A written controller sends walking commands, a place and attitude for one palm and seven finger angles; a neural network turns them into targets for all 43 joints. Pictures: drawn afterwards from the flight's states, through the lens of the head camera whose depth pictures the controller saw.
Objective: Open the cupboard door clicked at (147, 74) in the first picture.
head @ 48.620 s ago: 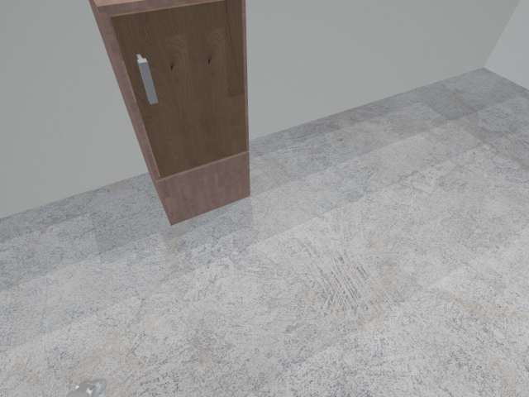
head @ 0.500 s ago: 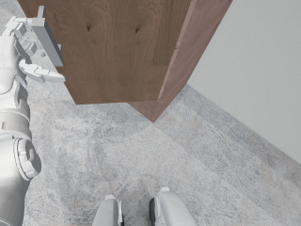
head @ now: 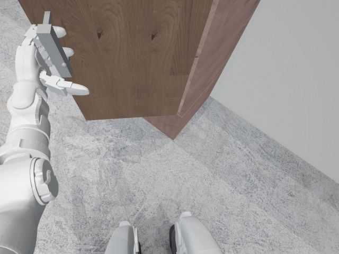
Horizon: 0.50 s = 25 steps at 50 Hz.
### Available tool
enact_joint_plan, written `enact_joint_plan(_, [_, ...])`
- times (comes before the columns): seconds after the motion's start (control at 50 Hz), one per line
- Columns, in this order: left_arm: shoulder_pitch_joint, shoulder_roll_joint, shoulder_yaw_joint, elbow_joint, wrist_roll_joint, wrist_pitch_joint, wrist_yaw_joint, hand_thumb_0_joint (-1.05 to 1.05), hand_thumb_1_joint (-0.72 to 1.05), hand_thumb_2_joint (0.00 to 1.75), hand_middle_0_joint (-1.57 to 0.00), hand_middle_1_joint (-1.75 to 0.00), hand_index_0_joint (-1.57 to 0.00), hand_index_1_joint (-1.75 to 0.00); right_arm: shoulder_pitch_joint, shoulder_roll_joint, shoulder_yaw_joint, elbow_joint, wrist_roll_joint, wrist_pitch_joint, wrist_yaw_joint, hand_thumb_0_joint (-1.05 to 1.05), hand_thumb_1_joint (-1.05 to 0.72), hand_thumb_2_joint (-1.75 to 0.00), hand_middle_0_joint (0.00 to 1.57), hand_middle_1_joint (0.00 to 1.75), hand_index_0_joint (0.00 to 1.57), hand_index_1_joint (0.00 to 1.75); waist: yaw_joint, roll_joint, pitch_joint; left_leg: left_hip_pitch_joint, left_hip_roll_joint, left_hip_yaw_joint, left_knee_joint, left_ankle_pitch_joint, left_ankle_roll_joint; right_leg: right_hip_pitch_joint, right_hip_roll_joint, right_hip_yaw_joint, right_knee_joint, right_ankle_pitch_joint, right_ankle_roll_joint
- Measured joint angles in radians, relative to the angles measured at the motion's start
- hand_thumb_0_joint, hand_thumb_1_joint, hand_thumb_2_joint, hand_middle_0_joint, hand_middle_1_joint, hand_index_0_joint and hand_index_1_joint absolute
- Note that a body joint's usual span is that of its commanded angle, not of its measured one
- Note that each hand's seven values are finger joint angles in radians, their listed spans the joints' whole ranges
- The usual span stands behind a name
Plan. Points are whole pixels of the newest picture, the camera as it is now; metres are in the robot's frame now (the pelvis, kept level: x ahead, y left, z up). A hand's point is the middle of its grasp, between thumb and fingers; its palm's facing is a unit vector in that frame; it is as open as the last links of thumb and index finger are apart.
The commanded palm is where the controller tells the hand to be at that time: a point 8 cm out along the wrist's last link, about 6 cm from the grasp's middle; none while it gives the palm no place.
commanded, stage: slide the fingers in behind the handle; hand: left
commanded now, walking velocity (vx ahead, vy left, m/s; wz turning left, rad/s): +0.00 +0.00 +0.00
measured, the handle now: (57, 46) +0.57 +0.21 +0.07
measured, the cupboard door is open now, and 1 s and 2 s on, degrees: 45 45 72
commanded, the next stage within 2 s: close the thumb around the handle in 0.32 s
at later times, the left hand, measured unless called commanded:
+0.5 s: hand (64, 66) +0.52 +0.19 +0.07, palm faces +0.05 -1.00 -0.01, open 13.9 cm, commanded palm +0.49 +0.22 +0.07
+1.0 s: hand (65, 65) +0.52 +0.19 +0.06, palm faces +0.04 -1.00 -0.02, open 6.3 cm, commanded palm +0.50 +0.23 +0.07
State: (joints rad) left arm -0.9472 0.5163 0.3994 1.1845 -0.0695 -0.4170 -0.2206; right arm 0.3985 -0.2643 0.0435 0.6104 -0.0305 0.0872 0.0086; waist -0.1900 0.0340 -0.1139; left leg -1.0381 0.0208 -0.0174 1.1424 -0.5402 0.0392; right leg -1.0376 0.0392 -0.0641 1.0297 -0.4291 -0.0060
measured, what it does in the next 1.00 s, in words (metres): stands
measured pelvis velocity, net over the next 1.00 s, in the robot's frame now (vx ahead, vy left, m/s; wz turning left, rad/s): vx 0.00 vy -0.01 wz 0.00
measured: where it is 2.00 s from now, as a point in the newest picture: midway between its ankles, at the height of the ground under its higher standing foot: outside the picture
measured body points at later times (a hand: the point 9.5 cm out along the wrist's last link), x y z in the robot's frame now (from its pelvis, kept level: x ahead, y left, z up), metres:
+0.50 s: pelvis -0.01 -0.01 +0.00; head +0.14 +0.02 +0.43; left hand +0.51 +0.24 +0.07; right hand +0.00 -0.27 -0.11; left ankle -0.01 +0.09 -0.65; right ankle +0.03 -0.12 -0.65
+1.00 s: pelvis +0.00 -0.01 +0.00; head +0.15 +0.02 +0.42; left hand +0.52 +0.24 +0.07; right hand -0.01 -0.27 -0.11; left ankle -0.01 +0.09 -0.65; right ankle +0.03 -0.12 -0.65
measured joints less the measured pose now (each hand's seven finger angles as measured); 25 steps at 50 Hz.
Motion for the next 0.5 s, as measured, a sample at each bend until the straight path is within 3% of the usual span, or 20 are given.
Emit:
enact_joint_plan(0.16, [-0.010,0.012,0.012,0.018,0.015,-0.001,0.021,-0.01,-0.50,0.30,-0.30,-1.20,-0.31,-1.21,-0.003,0.003,0.005,-0.005,-0.001,0.000,-0.001,0.00,-0.91,-0.89,0.20,0.30,0.20,0.30,-0.006,0.001,0.002,-0.002,-0.001,0.004,0.000,0.003,-0.001,-0.006,-0.001,0.004,0.007,0.001,-0.002])
enact_joint_plan(0.36, [0.010,-0.001,0.002,0.007,-0.006,-0.007,0.006,-0.01,-0.50,0.30,-0.30,-1.20,-0.30,-1.20,0.003,0.002,0.002,0.003,0.003,0.002,-0.001,0.00,-0.91,-0.89,0.20,0.30,0.20,0.30,0.007,0.004,-0.004,0.012,0.000,0.004,-0.010,0.007,-0.004,0.006,0.001,0.004,0.000,0.004,-0.005])
enact_joint_plan(0.5, [-0.001,0.004,0.007,0.019,0.003,-0.007,0.013,-0.01,-0.48,0.31,-0.30,-1.20,-0.30,-1.20,-0.008,-0.002,0.002,-0.001,0.002,-0.007,-0.007,0.00,-0.91,-0.89,0.20,0.30,0.20,0.30,0.002,-0.003,0.003,0.006,0.000,0.001,-0.006,0.011,-0.007,0.000,0.000,0.001,0.006,0.004,-0.008])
